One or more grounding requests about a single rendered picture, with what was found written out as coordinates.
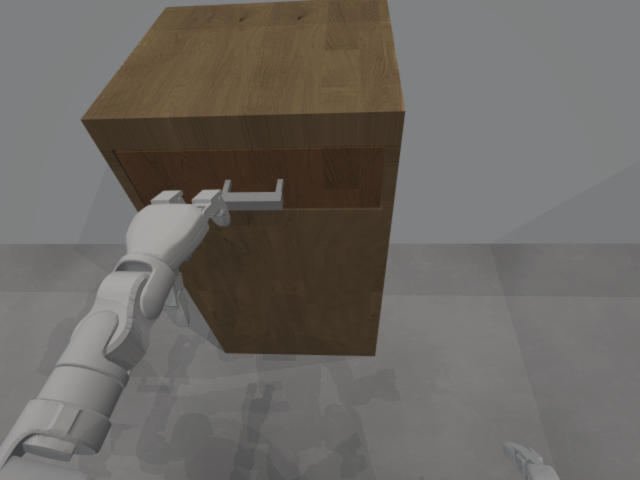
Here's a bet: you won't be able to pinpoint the robot left hand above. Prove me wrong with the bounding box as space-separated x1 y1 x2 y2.
125 189 231 327

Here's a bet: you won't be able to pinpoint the robot left upper arm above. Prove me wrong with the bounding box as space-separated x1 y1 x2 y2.
0 456 93 480

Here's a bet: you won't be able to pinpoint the robot left forearm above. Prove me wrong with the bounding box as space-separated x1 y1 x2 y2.
0 253 175 470

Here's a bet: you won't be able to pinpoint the handle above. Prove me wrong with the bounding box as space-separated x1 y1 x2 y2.
221 179 284 211

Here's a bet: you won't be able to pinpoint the cabinet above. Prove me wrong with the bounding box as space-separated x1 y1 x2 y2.
81 0 405 356

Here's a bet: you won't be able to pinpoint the robot right hand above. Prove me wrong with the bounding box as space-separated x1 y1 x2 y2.
502 441 560 480

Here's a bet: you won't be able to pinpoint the drawer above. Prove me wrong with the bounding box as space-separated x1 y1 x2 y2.
115 145 385 208

